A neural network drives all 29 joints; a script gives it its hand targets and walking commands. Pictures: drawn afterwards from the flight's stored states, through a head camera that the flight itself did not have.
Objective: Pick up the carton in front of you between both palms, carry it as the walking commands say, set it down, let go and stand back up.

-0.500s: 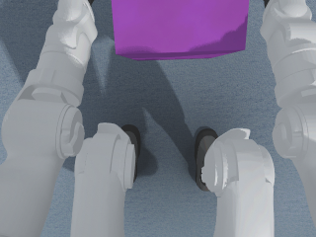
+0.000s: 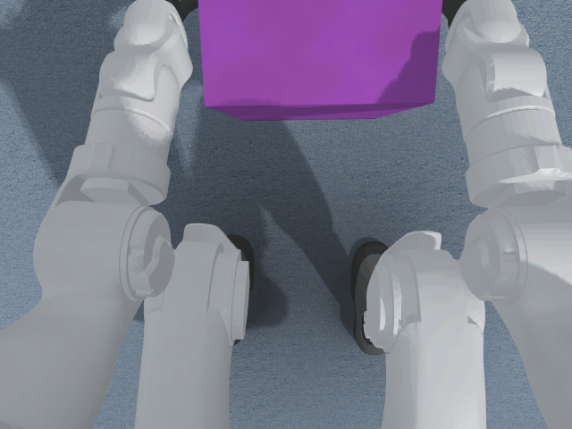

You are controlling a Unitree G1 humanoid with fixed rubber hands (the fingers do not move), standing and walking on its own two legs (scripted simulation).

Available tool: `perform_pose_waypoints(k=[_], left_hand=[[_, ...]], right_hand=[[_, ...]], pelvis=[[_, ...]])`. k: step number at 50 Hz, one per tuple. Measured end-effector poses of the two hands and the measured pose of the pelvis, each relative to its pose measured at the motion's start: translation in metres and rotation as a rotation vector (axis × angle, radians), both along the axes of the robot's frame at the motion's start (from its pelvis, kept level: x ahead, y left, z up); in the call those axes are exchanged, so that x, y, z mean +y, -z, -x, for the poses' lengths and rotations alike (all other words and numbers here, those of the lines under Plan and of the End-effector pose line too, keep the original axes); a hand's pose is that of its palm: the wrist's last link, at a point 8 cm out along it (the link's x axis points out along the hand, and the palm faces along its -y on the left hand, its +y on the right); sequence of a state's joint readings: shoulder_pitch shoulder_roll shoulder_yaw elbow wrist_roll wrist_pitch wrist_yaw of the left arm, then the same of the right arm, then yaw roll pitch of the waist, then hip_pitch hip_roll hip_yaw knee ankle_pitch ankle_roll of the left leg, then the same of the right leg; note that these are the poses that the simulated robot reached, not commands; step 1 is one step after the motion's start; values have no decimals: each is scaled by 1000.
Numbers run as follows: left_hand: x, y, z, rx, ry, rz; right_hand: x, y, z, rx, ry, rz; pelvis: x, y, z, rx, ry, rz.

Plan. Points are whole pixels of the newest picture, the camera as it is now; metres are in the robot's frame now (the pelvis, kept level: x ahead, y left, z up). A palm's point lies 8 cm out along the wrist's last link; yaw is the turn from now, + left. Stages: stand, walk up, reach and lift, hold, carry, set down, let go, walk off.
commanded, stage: reach and lift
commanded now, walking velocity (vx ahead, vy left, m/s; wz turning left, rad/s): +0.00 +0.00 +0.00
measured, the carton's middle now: (312, 27) +0.55 +0.00 -0.24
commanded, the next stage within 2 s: none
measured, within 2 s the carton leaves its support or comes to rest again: leaves its support in 0.02 s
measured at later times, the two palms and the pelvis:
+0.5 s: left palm out of the picture +0.49 +0.15 +0.04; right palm out of the picture +0.50 -0.15 +0.04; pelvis -0.02 +0.00 +0.11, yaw +0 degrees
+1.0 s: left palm out of the picture +0.45 +0.15 +0.19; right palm out of the picture +0.45 -0.15 +0.19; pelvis +0.03 +0.00 +0.23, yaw -1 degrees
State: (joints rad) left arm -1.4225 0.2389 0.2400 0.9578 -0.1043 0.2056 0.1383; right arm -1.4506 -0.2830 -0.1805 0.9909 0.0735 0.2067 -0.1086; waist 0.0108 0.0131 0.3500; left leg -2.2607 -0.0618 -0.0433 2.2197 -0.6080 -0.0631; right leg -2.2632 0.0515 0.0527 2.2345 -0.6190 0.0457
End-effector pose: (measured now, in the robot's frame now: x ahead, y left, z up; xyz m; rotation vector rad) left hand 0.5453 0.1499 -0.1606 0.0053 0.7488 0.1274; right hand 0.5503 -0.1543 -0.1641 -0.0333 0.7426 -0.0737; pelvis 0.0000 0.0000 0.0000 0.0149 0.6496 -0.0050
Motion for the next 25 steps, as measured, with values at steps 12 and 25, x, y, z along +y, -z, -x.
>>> perform_pose_waypoints(k=[12,25], left_hand=[[-6,-110,27,-71,-45,19],[-4,-201,53,-44,-34,2]], right_hand=[[-2,-115,27,-69,58,-20],[0,-206,54,-42,48,-3]], pelvis=[[2,-40,6,64,9,0],[1,-107,21,105,4,5]])
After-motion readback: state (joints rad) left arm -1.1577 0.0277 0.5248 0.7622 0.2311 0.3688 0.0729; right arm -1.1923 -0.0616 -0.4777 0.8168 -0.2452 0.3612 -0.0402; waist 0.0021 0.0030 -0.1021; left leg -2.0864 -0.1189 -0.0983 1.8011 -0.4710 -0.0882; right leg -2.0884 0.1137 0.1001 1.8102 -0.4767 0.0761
